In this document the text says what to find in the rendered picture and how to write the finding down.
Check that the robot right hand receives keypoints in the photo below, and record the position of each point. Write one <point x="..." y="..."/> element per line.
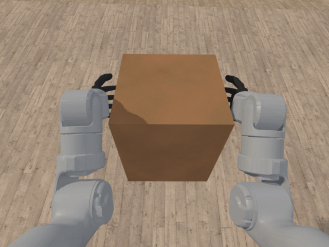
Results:
<point x="238" y="84"/>

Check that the robot left upper arm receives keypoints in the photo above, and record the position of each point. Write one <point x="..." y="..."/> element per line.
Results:
<point x="79" y="208"/>

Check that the robot left forearm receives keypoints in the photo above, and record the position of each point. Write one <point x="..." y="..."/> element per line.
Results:
<point x="80" y="117"/>

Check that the robot right upper arm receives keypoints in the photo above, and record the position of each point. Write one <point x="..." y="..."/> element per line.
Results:
<point x="265" y="212"/>

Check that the carton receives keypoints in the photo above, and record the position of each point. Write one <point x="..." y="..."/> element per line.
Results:
<point x="170" y="116"/>

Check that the robot left hand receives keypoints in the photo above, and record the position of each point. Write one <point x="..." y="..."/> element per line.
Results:
<point x="100" y="81"/>

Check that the robot right forearm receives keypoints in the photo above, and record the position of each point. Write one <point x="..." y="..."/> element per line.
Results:
<point x="263" y="119"/>

